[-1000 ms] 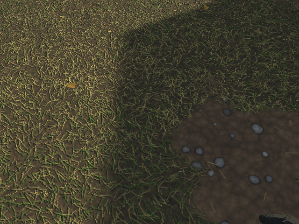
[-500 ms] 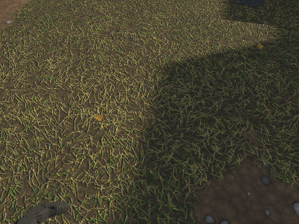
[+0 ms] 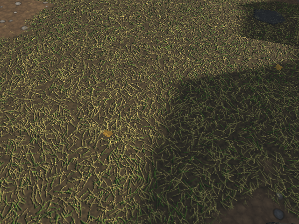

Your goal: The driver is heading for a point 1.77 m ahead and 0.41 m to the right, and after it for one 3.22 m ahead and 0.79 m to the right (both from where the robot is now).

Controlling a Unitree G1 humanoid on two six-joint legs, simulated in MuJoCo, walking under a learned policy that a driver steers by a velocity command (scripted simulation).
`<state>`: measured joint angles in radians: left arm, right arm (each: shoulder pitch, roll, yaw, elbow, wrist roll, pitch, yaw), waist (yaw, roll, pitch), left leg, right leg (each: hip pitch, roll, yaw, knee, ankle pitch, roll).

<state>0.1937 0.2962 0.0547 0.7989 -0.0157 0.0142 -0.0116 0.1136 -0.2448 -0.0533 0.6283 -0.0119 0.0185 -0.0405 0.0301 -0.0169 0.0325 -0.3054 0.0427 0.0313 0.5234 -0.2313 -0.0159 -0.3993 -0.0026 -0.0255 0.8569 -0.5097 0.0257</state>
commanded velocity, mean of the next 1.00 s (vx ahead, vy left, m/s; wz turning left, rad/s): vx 0.01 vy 0.00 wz -0.44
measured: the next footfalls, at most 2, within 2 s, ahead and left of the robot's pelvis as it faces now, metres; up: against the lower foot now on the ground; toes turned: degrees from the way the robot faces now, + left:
right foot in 0.14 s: +0.04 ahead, -0.12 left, +0.00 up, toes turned -7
left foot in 0.68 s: +0.11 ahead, +0.08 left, +0.00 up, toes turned -30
